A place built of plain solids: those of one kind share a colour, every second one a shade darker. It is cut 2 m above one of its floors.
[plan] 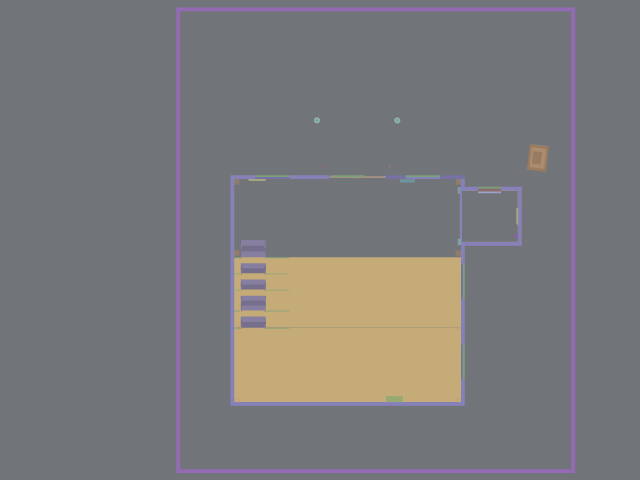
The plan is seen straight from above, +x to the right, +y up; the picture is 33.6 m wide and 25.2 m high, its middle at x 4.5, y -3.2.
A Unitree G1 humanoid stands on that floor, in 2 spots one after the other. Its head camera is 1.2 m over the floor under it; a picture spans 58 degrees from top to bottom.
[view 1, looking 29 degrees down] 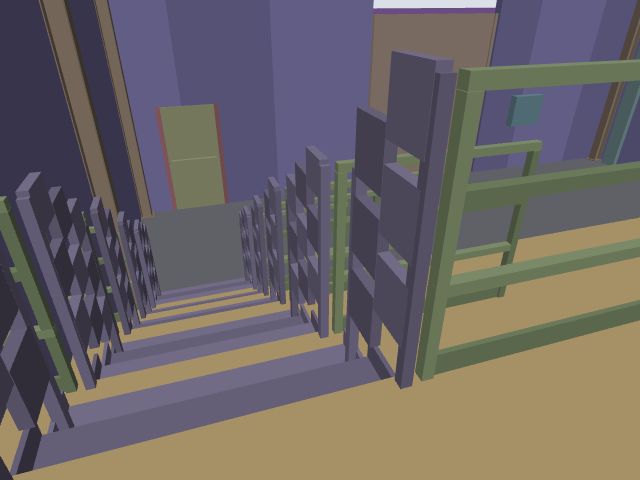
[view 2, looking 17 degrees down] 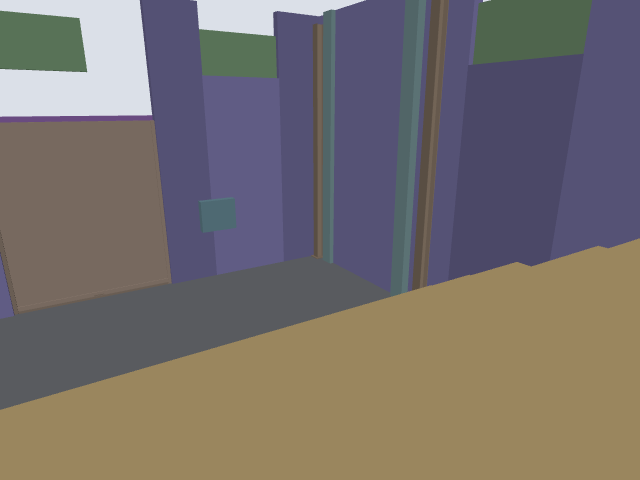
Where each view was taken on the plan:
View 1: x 1.00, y -8.80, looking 72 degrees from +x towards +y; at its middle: door_landing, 2.22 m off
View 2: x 5.95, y -9.55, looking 58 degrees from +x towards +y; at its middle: steel_column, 11.60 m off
